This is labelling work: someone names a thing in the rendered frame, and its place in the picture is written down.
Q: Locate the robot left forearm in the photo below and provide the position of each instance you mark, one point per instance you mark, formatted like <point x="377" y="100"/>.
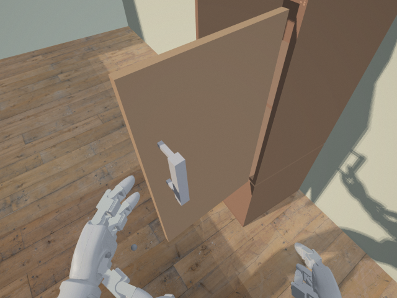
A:
<point x="74" y="288"/>

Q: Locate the cupboard door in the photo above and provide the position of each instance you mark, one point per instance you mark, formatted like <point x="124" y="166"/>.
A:
<point x="205" y="100"/>

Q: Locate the left robot hand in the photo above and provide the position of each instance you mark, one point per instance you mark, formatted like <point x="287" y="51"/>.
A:
<point x="98" y="237"/>

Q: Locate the handle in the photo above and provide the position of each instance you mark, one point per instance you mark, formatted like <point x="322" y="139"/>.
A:
<point x="178" y="172"/>

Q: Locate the right robot hand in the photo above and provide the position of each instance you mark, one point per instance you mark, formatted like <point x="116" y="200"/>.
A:
<point x="320" y="283"/>

